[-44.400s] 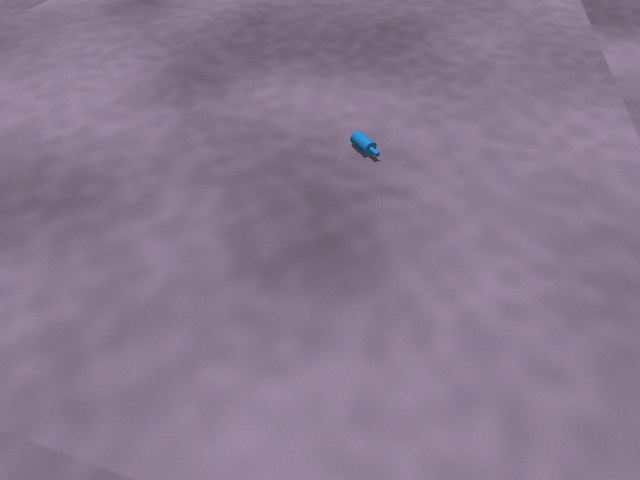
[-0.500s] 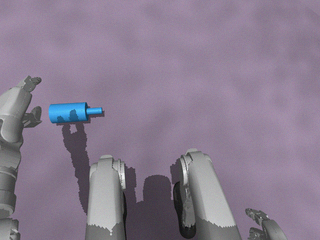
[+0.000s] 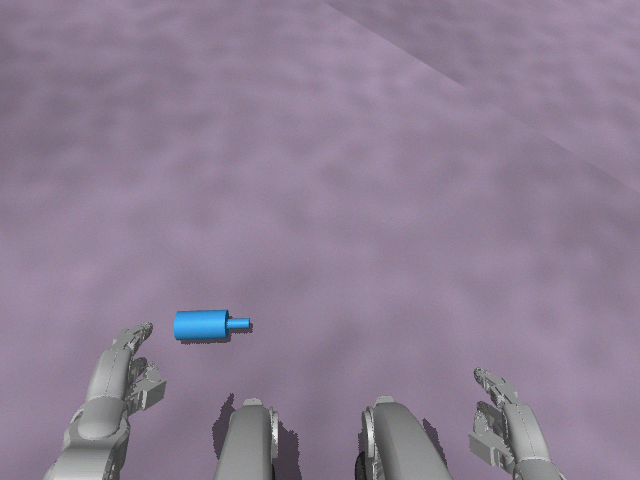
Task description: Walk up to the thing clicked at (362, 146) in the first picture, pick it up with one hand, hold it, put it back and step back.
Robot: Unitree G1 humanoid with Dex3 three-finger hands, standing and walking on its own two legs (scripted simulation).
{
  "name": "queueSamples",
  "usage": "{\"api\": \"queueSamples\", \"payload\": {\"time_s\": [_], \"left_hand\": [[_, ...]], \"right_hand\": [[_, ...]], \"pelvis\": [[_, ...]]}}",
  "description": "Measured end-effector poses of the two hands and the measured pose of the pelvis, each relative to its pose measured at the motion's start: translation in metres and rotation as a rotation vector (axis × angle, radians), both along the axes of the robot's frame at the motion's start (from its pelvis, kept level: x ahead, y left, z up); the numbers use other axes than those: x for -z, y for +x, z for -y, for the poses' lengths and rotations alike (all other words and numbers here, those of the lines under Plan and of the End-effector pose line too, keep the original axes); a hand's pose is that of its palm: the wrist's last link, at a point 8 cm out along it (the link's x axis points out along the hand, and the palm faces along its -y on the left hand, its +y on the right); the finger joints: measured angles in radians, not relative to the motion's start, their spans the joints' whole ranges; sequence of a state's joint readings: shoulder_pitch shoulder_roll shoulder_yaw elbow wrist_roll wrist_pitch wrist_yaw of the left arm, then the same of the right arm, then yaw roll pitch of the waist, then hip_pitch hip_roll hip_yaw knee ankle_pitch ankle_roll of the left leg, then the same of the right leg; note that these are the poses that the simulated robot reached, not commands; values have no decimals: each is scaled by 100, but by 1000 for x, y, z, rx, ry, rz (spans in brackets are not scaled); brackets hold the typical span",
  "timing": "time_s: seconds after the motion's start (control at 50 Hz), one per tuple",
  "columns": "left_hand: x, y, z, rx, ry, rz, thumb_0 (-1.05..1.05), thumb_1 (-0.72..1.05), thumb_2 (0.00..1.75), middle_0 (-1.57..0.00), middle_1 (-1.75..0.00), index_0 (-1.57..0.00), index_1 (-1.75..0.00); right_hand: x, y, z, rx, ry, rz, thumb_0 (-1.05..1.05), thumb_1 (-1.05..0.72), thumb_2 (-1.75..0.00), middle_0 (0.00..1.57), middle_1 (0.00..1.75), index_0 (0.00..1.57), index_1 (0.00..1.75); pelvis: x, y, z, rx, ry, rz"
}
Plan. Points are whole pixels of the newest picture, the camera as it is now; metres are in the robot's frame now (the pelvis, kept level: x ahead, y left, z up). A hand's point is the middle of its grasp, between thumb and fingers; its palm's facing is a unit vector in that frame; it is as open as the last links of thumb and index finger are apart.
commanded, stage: home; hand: left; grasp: from above
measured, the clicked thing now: (213, 324) +0.51 +0.25 -0.59
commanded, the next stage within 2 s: none
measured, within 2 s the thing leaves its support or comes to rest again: neither
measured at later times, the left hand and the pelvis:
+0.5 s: hand (136, 429) +0.20 +0.18 +0.04, palm faces +0.09 -0.98 -0.20, open 7.4 cm; pelvis +0.05 +0.00 +0.09, yaw +2 degrees
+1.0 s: hand (142, 423) +0.20 +0.18 +0.04, palm faces +0.08 -0.98 -0.20, open 7.4 cm; pelvis +0.05 +0.00 +0.09, yaw +2 degrees
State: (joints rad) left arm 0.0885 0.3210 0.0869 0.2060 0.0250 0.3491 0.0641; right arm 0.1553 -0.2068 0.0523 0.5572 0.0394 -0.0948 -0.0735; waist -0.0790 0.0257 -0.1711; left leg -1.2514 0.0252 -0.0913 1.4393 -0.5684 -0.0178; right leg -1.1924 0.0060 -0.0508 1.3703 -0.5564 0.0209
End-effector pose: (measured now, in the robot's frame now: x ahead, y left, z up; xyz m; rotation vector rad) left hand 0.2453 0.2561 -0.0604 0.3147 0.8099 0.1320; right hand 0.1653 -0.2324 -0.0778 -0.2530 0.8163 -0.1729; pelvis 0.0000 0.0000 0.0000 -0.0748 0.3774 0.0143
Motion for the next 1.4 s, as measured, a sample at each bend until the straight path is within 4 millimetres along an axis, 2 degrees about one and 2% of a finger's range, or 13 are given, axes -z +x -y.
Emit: {"api": "queueSamples", "payload": {"time_s": [0.12, 0.22, 0.34, 0.42, 0.54, 0.64, 1.04, 1.4], "left_hand": [[-47, -22, 10, -77, -89, -25, 1, 90, 90, -21, -30, -20, -30], [-81, -39, 17, -102, -125, -29, 1, 90, 90, -21, -30, -20, -30], [-116, -53, 22, -98, -130, -1, 1, 90, 90, -21, -30, -20, -30], [-128, -60, 23, -99, -131, 12, 1, 90, 90, -20, -30, -20, -30], [-128, -68, 24, -103, -134, 0, 1, 90, 90, -20, -30, -20, -30], [-124, -69, 25, -107, -142, -8, 2, 90, 90, -20, -30, -20, -30], [-126, -60, 26, -89, -136, 1, 2, 91, 90, -20, -30, -20, -30], [-126, -57, 25, -89, -136, 5, 2, 91, 90, -20, -30, -20, -30]], "right_hand": [[-40, -5, 2, 43, -15, 29, 1, -90, -90, 20, 30, 20, 30], [-71, -2, 5, 69, -34, 77, 1, -90, -90, 20, 30, 20, 30], [-97, 12, 6, 74, -45, 160, 1, -90, -90, 20, 30, 20, 30], [-107, 26, 4, 58, -41, 213, 1, -90, -90, 20, 30, 20, 30], [-116, 44, 0, 12, -40, 270, 1, -90, -90, 20, 30, 20, 30], [-117, 49, -1, -18, -46, 279, 1, -90, -90, 20, 30, 20, 30], [-108, 32, 4, 12, -50, 215, 1, -90, -90, 20, 30, 20, 30], [-110, 41, 2, 5, -49, 232, 1, -90, -90, 20, 30, 20, 30]], "pelvis": [[-39, 17, 1, -11, 6, 61], [-63, 30, 1, -16, 12, 111], [-82, 42, 0, -20, 18, 156], [-87, 46, 0, -23, 22, 178], [-89, 46, 1, -28, 29, 195], [-88, 45, 3, -31, 30, 198], [-89, 48, 3, -25, 30, 200], [-88, 51, 2, -24, 29, 197]]}}
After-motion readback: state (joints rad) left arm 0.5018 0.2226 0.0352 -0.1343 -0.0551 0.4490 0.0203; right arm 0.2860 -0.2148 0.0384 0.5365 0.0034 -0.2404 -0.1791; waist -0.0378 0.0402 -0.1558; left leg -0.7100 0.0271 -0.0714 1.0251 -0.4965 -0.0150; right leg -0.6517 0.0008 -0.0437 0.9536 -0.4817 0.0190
